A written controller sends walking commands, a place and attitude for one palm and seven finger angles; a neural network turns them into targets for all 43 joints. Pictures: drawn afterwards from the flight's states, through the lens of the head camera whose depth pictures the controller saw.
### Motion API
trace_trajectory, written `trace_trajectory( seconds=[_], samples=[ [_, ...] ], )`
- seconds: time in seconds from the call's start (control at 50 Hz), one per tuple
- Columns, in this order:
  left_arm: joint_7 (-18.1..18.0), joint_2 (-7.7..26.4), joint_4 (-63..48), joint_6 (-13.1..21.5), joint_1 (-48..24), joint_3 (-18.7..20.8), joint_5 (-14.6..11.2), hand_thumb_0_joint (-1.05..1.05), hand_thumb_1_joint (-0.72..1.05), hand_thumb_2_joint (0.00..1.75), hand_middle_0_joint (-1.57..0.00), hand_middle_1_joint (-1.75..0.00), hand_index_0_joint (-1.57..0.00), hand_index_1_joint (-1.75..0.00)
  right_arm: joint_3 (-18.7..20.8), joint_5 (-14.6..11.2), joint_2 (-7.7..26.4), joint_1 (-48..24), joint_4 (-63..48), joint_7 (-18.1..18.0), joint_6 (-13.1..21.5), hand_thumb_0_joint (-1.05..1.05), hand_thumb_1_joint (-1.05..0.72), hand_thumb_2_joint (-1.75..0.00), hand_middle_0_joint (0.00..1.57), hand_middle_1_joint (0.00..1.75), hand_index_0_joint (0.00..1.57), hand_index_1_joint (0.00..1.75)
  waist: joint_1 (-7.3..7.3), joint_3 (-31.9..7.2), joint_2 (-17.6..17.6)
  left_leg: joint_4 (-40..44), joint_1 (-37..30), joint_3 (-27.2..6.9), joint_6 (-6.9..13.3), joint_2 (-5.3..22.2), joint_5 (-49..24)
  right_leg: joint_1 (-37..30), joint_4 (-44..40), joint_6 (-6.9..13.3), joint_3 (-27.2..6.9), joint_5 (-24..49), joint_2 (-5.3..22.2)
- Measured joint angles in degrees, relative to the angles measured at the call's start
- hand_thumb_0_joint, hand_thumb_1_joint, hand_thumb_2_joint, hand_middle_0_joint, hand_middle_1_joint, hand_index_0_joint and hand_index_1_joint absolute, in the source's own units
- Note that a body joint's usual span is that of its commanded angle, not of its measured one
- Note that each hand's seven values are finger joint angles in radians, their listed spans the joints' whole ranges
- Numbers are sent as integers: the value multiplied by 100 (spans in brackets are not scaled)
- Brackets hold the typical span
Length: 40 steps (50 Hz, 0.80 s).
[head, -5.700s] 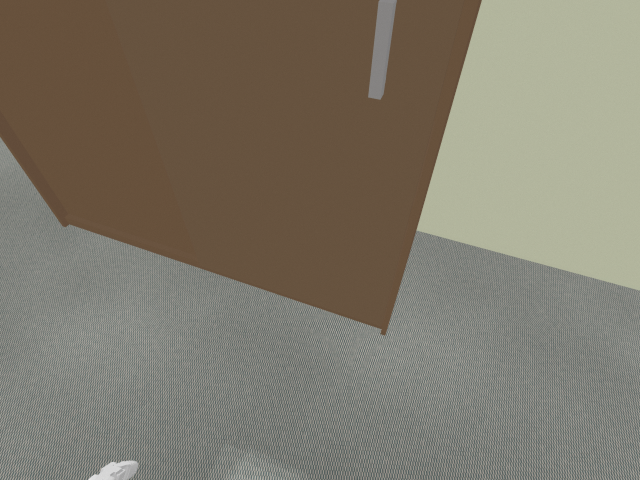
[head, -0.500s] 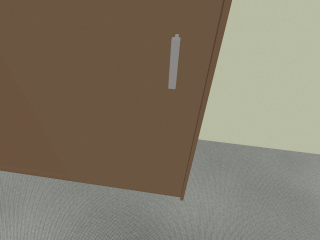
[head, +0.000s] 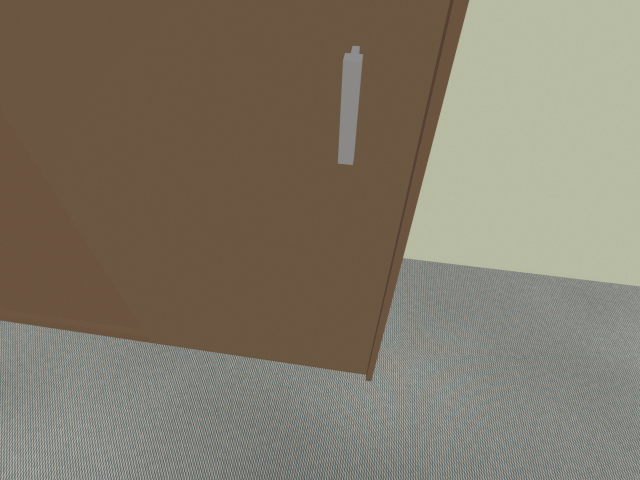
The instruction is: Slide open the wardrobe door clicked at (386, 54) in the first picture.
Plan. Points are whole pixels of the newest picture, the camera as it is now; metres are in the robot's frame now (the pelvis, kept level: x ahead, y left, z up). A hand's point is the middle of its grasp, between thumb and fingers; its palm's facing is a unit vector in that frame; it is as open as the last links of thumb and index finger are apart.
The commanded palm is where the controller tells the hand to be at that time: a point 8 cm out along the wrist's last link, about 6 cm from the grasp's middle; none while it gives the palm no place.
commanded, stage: look again from close up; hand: right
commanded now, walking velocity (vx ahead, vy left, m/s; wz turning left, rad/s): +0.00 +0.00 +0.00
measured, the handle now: (350, 107) +0.56 +0.00 +0.20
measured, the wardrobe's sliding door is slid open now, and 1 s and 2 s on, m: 0.00 0.00 0.00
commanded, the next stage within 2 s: none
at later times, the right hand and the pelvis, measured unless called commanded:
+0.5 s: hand out of the picture +0.07 -0.24 -0.16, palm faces -0.02 +0.95 -0.31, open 7.3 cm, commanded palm none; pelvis +0.01 +0.00 +0.00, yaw +0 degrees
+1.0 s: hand out of the picture +0.06 -0.23 -0.16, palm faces -0.02 +0.95 -0.30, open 7.3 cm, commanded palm none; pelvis +0.02 +0.01 +0.01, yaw -1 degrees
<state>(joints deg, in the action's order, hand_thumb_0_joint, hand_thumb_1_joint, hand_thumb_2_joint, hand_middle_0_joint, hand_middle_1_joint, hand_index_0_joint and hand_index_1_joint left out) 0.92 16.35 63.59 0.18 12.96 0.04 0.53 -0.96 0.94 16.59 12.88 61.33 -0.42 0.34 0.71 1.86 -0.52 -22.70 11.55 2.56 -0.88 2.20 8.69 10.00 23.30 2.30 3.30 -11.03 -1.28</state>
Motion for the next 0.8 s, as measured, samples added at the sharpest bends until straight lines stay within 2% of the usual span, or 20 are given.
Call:
trace_trajectory(
  seconds=[0.38, 0.8],
  samples=[
    [1, 76, -86, 32, -511, 7, 3, 0, 90, 90, -20, -30, -20, -30, 24, 18, 80, -267, -26, -12, 20, 0, -91, -90, 21, 30, 21, 30, -51, -23, 5, 195, -219, 21, -14, 17, -23, -234, -248, -1, -24, 61, -27],
    [-5, 186, 77, 8, -430, -41, -3, 0, 90, 90, -20, -30, -20, -30, 11, -2, 154, -201, 142, 16, 4, 0, -91, -90, 21, 30, 21, 30, -61, -3, 20, 395, -368, 87, 20, -10, -65, -368, -461, -46, -91, 134, -9]
  ],
)
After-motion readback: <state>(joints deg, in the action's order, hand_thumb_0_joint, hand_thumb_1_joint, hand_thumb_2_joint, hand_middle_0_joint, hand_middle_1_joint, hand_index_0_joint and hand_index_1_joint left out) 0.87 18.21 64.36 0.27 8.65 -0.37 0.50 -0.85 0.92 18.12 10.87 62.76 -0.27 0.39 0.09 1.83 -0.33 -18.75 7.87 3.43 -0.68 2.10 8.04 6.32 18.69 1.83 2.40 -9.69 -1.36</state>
